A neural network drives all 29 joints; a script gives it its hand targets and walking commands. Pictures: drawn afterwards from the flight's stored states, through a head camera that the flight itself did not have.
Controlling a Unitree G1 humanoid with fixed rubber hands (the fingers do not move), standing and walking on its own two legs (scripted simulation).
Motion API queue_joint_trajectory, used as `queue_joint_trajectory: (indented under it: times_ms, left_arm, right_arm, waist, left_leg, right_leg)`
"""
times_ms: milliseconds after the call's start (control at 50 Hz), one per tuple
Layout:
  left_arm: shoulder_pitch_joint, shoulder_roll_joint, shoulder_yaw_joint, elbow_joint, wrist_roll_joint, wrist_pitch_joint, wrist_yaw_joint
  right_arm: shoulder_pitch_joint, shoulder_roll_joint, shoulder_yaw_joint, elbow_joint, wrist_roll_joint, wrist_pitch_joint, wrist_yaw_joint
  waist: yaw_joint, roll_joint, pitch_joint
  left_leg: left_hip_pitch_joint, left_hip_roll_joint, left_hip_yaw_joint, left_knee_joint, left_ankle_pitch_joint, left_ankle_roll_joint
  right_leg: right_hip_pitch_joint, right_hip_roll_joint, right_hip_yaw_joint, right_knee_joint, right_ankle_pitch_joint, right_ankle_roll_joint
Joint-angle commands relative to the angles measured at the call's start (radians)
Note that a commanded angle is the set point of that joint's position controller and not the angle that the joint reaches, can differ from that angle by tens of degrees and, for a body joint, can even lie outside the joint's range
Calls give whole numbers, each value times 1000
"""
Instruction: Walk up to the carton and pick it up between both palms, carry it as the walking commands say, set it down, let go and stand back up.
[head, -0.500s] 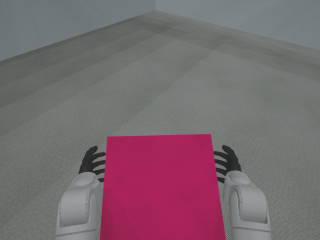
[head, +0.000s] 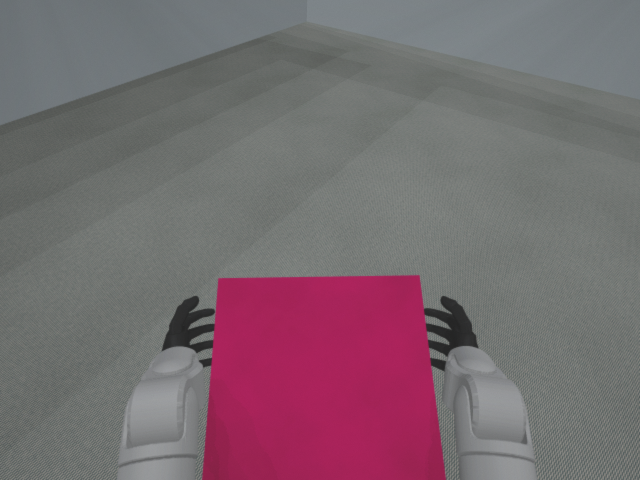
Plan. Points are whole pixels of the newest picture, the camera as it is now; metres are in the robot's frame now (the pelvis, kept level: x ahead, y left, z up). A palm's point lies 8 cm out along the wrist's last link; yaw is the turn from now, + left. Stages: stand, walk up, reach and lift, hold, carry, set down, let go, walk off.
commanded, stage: carry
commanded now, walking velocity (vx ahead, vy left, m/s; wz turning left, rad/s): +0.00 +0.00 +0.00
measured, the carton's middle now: (319, 377) +0.30 +0.00 -0.05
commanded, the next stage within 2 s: hold in 0.08 s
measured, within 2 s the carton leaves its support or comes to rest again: neither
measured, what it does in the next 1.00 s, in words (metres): stands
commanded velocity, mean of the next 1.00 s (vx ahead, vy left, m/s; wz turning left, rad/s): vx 0.00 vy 0.00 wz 0.00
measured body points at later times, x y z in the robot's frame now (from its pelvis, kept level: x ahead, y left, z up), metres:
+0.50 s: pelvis -0.02 -0.01 +0.00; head -0.09 +0.02 +0.44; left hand +0.28 +0.19 +0.06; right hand +0.30 -0.16 +0.08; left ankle +0.06 +0.10 -0.73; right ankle -0.02 -0.11 -0.73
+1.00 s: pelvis -0.01 -0.01 +0.01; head -0.01 +0.01 +0.45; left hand +0.29 +0.18 +0.00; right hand +0.33 -0.16 +0.01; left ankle +0.06 +0.10 -0.73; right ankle -0.02 -0.11 -0.73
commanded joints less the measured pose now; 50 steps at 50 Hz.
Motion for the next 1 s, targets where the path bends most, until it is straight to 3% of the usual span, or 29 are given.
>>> queue_joint_trajectory:
  times_ms: [0, 60, 80, 120, 160, 180, 200, 220, 240, 260, 300, 320, 340, 380, 400, 420, 460, 480, 500, 580, 600, 660, 720, 780, 820, 900, 920, 940, 980]
  left_arm:
    - [-481, -748, -548, -116, -273, -92, -249]
    - [-474, -736, -556, -128, -278, -93, -241]
    - [-357, -600, -433, 223, -129, -133, -264]
    - [-373, -558, -463, 133, -152, -210, -262]
    - [-432, -627, -558, 13, -183, -245, -277]
    - [-502, -707, -583, -33, -183, -253, -291]
    - [-592, -796, -619, -59, -204, -260, -304]
    - [-641, -803, -647, -83, -218, -260, -319]
    - [-688, -813, -673, -95, -234, -261, -340]
    - [-735, -834, -664, -104, -233, -256, -342]
    - [-791, -835, -654, -33, -225, -234, -356]
    - [-835, -828, -634, -15, -231, -233, -365]
    - [-816, -796, -555, 76, -198, -224, -370]
    - [-759, -825, -477, 275, -156, -196, -380]
    - [-728, -869, -486, 299, -144, -196, -386]
    - [-705, -875, -455, 358, -130, -187, -392]
    - [-769, -951, -465, 398, -141, -179, -406]
    - [-745, -926, -386, 469, -102, -169, -406]
    - [-755, -965, -374, 469, -108, -176, -407]
    - [-772, -1004, -337, 471, -81, -177, -390]
    - [-880, -913, -321, 462, -91, -182, -404]
    - [-925, -963, -310, 428, -84, -218, -376]
    - [-913, -974, -315, 394, -88, -263, -345]
    - [-908, -936, -314, 377, -91, -314, -350]
    - [-885, -928, -350, 380, -108, -330, -363]
    - [-886, -920, -383, 387, -105, -392, -399]
    - [-856, -889, -348, 422, -72, -396, -400]
    - [-819, -919, -349, 451, -72, -391, -402]
    - [-804, -883, -335, 451, -65, -412, -412]
  right_arm:
    - [-431, 781, 557, -84, 285, -79, 241]
    - [-451, 748, 550, -139, 288, -89, 230]
    - [-356, 587, 418, 212, 129, -148, 270]
    - [-419, 598, 515, 130, 185, -223, 280]
    - [-473, 687, 618, 51, 231, -259, 303]
    - [-575, 756, 671, 23, 256, -278, 326]
    - [-652, 850, 694, 34, 258, -283, 342]
    - [-661, 871, 682, 57, 263, -296, 346]
    - [-671, 911, 675, 72, 249, -292, 345]
    - [-698, 916, 675, 107, 251, -299, 352]
    - [-719, 930, 620, 203, 231, -299, 361]
    - [-754, 921, 589, 249, 218, -299, 368]
    - [-794, 931, 572, 311, 215, -296, 378]
    - [-760, 896, 456, 450, 163, -278, 390]
    - [-760, 903, 450, 434, 159, -291, 399]
    - [-725, 919, 425, 503, 138, -276, 408]
    - [-736, 923, 361, 556, 108, -263, 425]
    - [-798, 919, 337, 601, 102, -257, 435]
    - [-820, 919, 346, 593, 100, -266, 444]
    - [-873, 909, 342, 612, 117, -273, 486]
    - [-864, 864, 204, 671, 52, -267, 471]
    - [-964, 872, 200, 656, 67, -324, 507]
    - [-982, 910, 263, 639, 95, -370, 519]
    - [-987, 959, 289, 619, 84, -420, 501]
    - [-953, 988, 312, 602, 75, -434, 475]
    - [-903, 985, 307, 618, 72, -486, 445]
    - [-877, 995, 302, 659, 59, -487, 444]
    - [-832, 958, 259, 662, 26, -484, 436]
    - [-758, 937, 217, 713, -18, -484, 419]
  waist:
    - [-2, 34, -262]
    - [0, 65, -256]
    - [20, -27, 8]
    - [19, -35, -80]
    - [70, -48, -197]
    - [127, -18, -282]
    - [96, -75, -320]
    - [82, -17, -378]
    - [64, -55, -382]
    - [79, 24, -378]
    - [60, 55, -269]
    - [57, 16, -221]
    - [122, 28, -132]
    - [73, 23, -7]
    - [61, 105, -10]
    - [47, 31, 16]
    - [-19, 14, 4]
    - [37, 21, 46]
    - [40, -21, 26]
    - [61, -16, 15]
    - [42, 19, 59]
    - [104, 97, -5]
    - [168, 83, -120]
    - [179, 17, -255]
    - [150, -29, -298]
    - [144, 25, -390]
    - [185, 44, -337]
    - [128, 36, -343]
    - [86, 3, -304]
  left_leg:
    - [204, 114, -114, -54, 142, -14]
    - [212, 113, -99, -63, 139, -14]
    - [439, -75, -227, -78, 161, 11]
    - [542, -78, -239, -46, 256, 20]
    - [564, -95, -243, -34, 328, 7]
    - [572, -103, -236, -37, 354, 1]
    - [607, -102, -246, -25, 361, -2]
    - [622, -112, -242, -28, 355, -14]
    - [578, -114, -243, -38, 329, -14]
    - [576, -116, -231, -38, 327, -24]
    - [516, -143, -204, -52, 156, -45]
    - [478, -135, -210, -55, 95, -47]
    - [440, -142, -192, -64, 6, -49]
    - [428, -143, -184, -72, -85, -55]
    - [463, -140, -192, -90, -74, -68]
    - [449, -133, -194, -105, -63, -58]
    - [485, -123, -216, -139, -110, -68]
    - [437, -121, -208, -161, -134, -60]
    - [490, -109, -218, -166, -81, -64]
    - [521, -81, -237, -207, -34, -80]
    - [402, -51, -249, -233, -139, -65]
    - [391, -30, -262, -258, -225, -68]
    - [470, -37, -246, -208, -101, -68]
    - [514, -79, -211, -140, 40, -58]
    - [538, -78, -208, -115, 148, -50]
    - [495, -92, -197, -59, 235, -55]
    - [447, -104, -190, -53, 242, -52]
    - [455, -101, -199, -53, 266, -63]
    - [411, -94, -205, -36, 291, -69]
  right_leg:
    - [25, -103, 59, -56, 171, -36]
    - [18, -104, 58, -51, 181, -32]
    - [-78, 58, 171, -141, 185, -37]
    - [-76, 68, 166, -132, 279, -16]
    - [-37, 53, 191, -108, 307, -12]
    - [7, 56, 194, -99, 308, -17]
    - [9, 58, 194, -94, 337, -6]
    - [45, 57, 205, -106, 322, -13]
    - [83, 58, 204, -113, 351, -6]
    - [66, 59, 203, -108, 322, -21]
    - [38, 51, 210, -133, 191, -28]
    - [24, 52, 200, -136, 108, -30]
    - [-10, 38, 205, -158, -11, -38]
    - [-60, 31, 212, -187, -128, -48]
    - [-61, 19, 226, -191, -90, -54]
    - [-40, 26, 212, -202, -74, -43]
    - [-37, 37, 200, -211, -97, -49]
    - [-17, 34, 196, -212, -110, -46]
    - [-52, 38, 193, -214, -83, -49]
    - [-34, 64, 169, -199, -19, -54]
    - [-77, 65, 141, -190, -69, -68]
    - [-25, 76, 148, -146, -57, -75]
    - [-79, 72, 167, -134, -46, -82]
    - [-79, 58, 197, -144, 9, -80]
    - [-96, 55, 199, -151, 49, -70]
    - [-130, 60, 196, -113, 134, -73]
    - [-149, 65, 193, -101, 137, -67]
    - [-173, 79, 185, -97, 164, -67]
    - [-187, 82, 191, -91, 191, -65]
